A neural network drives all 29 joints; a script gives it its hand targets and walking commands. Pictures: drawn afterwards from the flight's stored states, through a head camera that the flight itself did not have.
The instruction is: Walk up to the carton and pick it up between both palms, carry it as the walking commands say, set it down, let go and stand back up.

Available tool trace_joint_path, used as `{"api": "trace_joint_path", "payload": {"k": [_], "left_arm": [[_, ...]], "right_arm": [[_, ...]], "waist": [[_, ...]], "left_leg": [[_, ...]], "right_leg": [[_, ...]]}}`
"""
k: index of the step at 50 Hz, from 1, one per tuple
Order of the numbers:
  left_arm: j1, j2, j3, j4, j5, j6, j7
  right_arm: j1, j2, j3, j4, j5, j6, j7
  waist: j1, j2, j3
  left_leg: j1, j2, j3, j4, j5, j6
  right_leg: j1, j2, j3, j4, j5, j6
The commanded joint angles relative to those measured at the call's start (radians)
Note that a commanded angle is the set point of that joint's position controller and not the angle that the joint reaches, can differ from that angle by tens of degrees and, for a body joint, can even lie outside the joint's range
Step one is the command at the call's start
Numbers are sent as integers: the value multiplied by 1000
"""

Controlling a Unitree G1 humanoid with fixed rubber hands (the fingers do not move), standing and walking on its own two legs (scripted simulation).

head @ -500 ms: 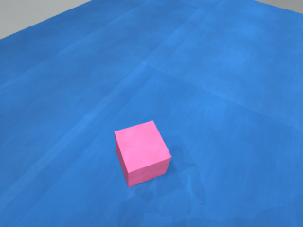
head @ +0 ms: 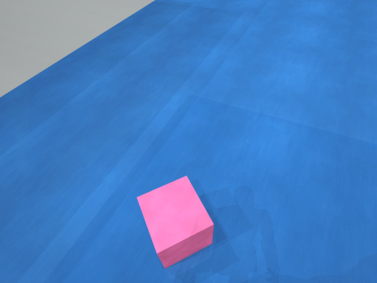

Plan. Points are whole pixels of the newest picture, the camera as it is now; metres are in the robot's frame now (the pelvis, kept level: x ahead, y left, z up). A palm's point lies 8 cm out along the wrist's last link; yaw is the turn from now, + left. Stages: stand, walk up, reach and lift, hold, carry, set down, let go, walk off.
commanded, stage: walk up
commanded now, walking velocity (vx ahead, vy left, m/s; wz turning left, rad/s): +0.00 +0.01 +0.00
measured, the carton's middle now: (175, 221) +0.52 +0.10 -0.65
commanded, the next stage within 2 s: none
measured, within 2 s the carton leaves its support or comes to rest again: neither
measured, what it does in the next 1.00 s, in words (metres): steps on the spot: left foot, then right foot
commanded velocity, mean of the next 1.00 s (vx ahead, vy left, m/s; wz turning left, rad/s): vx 0.06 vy -0.05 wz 0.18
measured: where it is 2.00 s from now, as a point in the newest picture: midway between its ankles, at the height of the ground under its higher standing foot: outside the picture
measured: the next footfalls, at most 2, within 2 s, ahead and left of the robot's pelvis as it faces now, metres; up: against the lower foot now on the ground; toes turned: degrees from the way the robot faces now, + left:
left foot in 0.34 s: +0.04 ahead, +0.21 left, +0.00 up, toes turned +6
right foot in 0.60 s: +0.04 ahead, -0.04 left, +0.00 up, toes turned -1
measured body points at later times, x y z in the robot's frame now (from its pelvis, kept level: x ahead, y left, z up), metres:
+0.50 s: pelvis -0.01 +0.08 +0.00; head +0.01 +0.11 +0.45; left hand +0.00 +0.34 -0.16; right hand +0.09 -0.16 -0.13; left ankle +0.00 +0.21 -0.74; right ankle +0.00 -0.07 -0.72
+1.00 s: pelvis +0.02 -0.01 -0.01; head +0.05 +0.00 +0.43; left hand +0.05 +0.28 -0.15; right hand +0.04 -0.32 -0.14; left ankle -0.01 +0.20 -0.73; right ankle +0.02 -0.15 -0.75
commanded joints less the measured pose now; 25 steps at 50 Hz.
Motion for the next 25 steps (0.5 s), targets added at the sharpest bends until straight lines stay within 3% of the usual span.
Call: {"api": "trace_joint_path", "payload": {"k": [1,3,4,7,9,13,14,15,16,17,18,19,21,23,25], "left_arm": [[29,139,23,-30,4,3,11],[182,261,57,-10,-5,23,40],[168,272,63,-29,-5,30,49],[82,228,63,-65,3,36,39],[58,235,66,-71,11,38,33],[49,284,79,-64,11,44,17],[32,275,74,-66,10,46,4],[38,247,65,-43,4,55,-6],[96,177,44,-15,3,65,-14],[121,82,15,-26,5,66,-19],[127,75,8,-48,-5,74,-10],[79,136,24,-45,-9,89,-11],[108,157,31,-9,-14,84,-19],[137,159,29,23,-9,75,-19],[128,136,25,27,-6,68,-10]], "right_arm": [[114,-39,-10,-5,-1,22,-3],[32,-94,-47,-48,-16,60,3],[4,-99,-54,-73,-12,70,10],[-49,-103,-58,-119,-15,78,28],[-71,-97,-47,-138,-15,81,40],[-113,-91,-24,-150,-11,74,51],[-90,-86,-17,-141,-7,62,44],[-51,-64,-1,-134,-8,40,39],[-20,-78,-2,-113,-11,19,32],[11,-163,-14,-108,-33,-1,23],[-50,-263,-35,-145,-31,-9,14],[-85,-246,-31,-133,-23,-7,16],[-182,-171,-12,-145,-17,-9,12],[-183,-148,-5,-144,-12,-17,6],[-149,-141,-6,-127,-11,-22,-3]], "waist": [[4,-231,-117],[71,-108,-111],[63,-134,-109],[37,-221,-99],[24,-264,-78],[34,-304,-65],[25,-322,-79],[3,-298,-92],[2,-113,-93],[2,144,-75],[30,292,-35],[19,271,-21],[64,213,-22],[71,179,-61],[59,128,-74]], "left_leg": [[-40,1,-18,52,26,2],[-234,6,-53,245,3,-12],[-274,25,-90,331,14,-22],[-237,17,-99,371,92,-20],[-193,9,-81,243,96,-15],[-50,-21,-15,-41,104,5],[15,-43,16,-127,141,13],[122,-57,40,-271,240,17],[217,-8,-16,-415,325,11],[232,169,-211,-498,353,15],[73,339,-400,-561,447,109],[0,295,-342,-559,386,156],[48,182,-217,-535,383,140],[105,165,-159,-484,554,153],[138,184,-158,-453,617,180]], "right_leg": [[109,-212,113,-98,765,-137],[200,-398,294,-72,733,-178],[166,-421,282,-85,654,-194],[21,-330,191,-121,363,-156],[-27,-291,146,-140,241,-125],[-60,-275,123,-148,65,-103],[-58,-236,100,-120,38,-92],[-63,-153,39,-57,-9,-72],[-110,-87,-7,37,-90,-39],[-207,-36,2,167,-266,8],[-222,22,56,207,-379,30],[-144,8,132,257,-352,20],[-128,26,136,294,-228,17],[-98,26,133,289,-196,23],[-72,34,124,209,-190,27]]}}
